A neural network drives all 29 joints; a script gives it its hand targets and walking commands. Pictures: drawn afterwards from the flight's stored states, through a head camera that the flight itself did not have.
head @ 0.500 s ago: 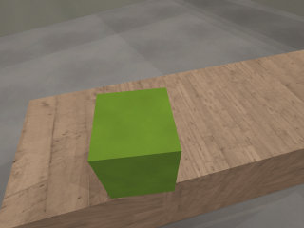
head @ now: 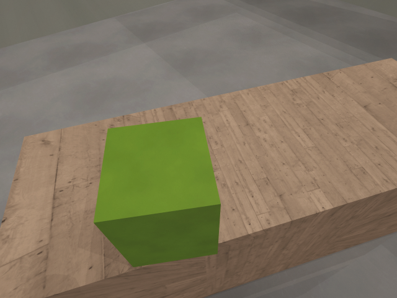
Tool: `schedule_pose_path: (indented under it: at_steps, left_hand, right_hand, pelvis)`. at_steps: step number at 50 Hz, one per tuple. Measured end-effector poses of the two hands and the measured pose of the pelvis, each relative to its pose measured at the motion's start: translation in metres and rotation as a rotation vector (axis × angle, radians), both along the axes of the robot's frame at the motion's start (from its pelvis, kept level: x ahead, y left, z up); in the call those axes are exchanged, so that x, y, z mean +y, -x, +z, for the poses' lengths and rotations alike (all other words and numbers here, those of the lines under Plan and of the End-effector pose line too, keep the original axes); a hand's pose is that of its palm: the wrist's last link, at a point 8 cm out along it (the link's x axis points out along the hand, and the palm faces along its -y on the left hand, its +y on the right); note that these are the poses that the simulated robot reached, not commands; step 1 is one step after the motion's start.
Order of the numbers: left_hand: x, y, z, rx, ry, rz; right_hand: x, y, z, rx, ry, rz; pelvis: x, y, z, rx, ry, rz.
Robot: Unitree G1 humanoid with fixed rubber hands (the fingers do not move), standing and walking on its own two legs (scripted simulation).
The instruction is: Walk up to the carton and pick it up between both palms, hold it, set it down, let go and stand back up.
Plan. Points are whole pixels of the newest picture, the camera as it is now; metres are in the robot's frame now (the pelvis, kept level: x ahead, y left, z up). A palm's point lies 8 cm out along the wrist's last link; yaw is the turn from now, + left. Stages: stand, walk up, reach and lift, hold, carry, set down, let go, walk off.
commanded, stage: walk up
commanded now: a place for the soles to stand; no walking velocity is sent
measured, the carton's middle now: (166, 195) +0.33 +0.10 +0.00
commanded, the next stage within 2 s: none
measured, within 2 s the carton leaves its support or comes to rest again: neither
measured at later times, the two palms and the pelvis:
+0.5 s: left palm out of the picture +0.04 +0.27 -0.12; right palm out of the picture +0.02 -0.26 -0.12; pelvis -0.03 +0.01 +0.00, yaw -1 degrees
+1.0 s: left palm out of the picture -0.01 +0.24 -0.12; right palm out of the picture -0.07 -0.29 -0.14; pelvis -0.09 -0.01 -0.01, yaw -4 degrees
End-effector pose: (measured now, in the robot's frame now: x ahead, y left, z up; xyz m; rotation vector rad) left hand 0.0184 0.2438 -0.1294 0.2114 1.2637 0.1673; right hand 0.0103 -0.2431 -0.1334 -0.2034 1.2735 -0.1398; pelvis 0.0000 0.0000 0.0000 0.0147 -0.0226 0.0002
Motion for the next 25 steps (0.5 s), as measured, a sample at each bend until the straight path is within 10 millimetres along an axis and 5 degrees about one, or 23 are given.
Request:
schedule_pose_path:
  at_steps: [14, 25]
  left_hand:
    - [-0.002, -0.019, 0.002, -0.037, -0.004, -0.029]
    - [0.027, -0.022, 0.006, -0.089, -0.053, -0.054]
  right_hand:
    - [-0.008, 0.004, 0.001, 0.013, 0.015, -0.022]
    - [-0.016, -0.006, 0.011, -0.048, 0.076, 0.003]
  pelvis:
    - [-0.003, -0.002, 0.0, 0.003, 0.005, -0.013]
    - [0.008, 0.027, -0.003, 0.007, 0.003, -0.012]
